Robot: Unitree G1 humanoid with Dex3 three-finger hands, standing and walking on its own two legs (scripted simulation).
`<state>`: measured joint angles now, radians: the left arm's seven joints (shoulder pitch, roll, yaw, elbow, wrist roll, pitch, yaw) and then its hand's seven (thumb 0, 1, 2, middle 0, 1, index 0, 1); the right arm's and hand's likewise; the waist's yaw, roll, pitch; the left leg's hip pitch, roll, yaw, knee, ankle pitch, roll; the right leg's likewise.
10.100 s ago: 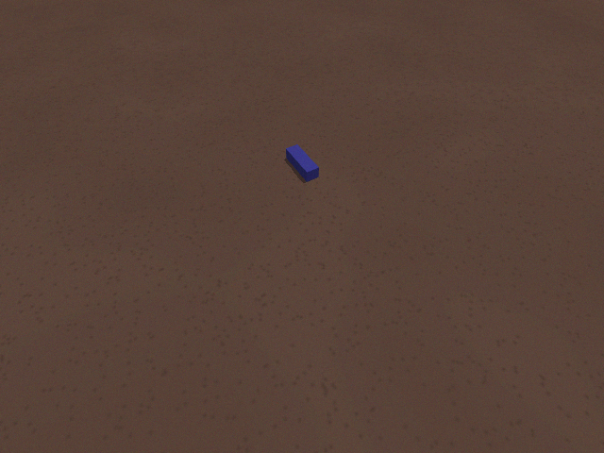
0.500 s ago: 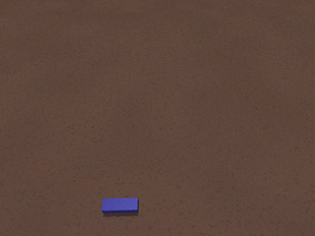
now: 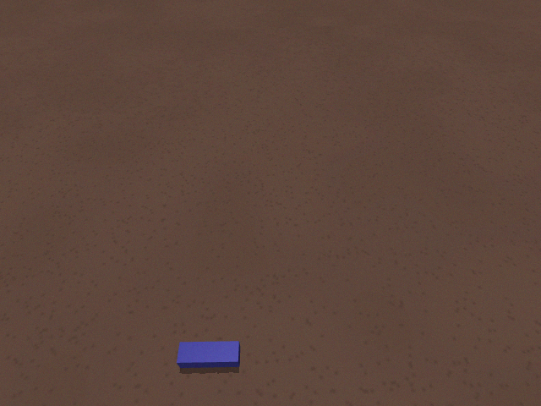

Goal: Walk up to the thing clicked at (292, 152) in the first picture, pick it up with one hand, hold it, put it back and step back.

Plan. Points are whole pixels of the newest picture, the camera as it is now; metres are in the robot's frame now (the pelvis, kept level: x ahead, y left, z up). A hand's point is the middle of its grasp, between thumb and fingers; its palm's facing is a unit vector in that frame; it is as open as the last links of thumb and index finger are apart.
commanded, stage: stand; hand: left
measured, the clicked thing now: (209, 354) +0.41 +0.24 -0.75
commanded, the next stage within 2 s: none
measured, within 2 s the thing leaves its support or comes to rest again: neither
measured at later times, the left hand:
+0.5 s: hand out of the picture +0.07 +0.26 -0.16, palm faces -0.03 -0.94 -0.34, open 7.3 cm
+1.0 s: hand out of the picture +0.07 +0.26 -0.16, palm faces -0.03 -0.94 -0.35, open 7.3 cm
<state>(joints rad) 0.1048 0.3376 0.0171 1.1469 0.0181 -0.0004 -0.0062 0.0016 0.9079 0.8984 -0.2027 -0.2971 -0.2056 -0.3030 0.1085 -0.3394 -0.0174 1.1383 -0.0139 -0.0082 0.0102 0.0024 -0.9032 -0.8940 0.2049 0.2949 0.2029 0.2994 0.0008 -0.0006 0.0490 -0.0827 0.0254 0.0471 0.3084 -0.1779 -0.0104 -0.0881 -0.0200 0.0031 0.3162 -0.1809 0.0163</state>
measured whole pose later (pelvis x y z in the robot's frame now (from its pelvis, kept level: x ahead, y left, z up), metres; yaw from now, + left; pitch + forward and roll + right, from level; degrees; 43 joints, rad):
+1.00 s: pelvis +0.01 +0.00 +0.00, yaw +1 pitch -2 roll +0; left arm 0.13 0.35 -0.01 1.12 0.02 -0.01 0.00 0.00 0.91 0.90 -0.20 -0.30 -0.21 -0.30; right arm 0.11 -0.35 0.00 1.13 -0.01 -0.02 0.01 0.00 -0.90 -0.89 0.20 0.29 0.20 0.30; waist 0.00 0.00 0.05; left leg -0.10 0.02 0.04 0.31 -0.19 -0.01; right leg -0.10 -0.03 0.00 0.32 -0.19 0.02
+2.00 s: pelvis +0.00 +0.01 +0.00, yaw +1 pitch -2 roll +0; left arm 0.13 0.35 -0.01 1.12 0.02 -0.01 0.00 0.00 0.91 0.90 -0.20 -0.30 -0.21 -0.30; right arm 0.12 -0.35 0.00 1.13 -0.01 -0.02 0.01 0.00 -0.90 -0.89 0.21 0.29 0.20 0.30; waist 0.00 0.00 0.05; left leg -0.10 0.01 0.03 0.32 -0.18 0.00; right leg -0.09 -0.04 -0.01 0.32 -0.19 0.03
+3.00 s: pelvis -0.02 +0.00 -0.09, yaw +1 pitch +17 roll -2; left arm 0.21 0.33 0.15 0.56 0.25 0.16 -0.02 -0.01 -0.50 1.01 -0.06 -1.07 -0.06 -1.08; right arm 0.20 -0.24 -0.04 0.59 0.00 -0.14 -0.02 0.01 -0.90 -0.89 0.20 0.30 0.20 0.30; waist -0.03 0.00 -0.10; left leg -0.91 0.04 -0.01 1.12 -0.51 -0.01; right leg -0.87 -0.02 -0.03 1.09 -0.50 0.02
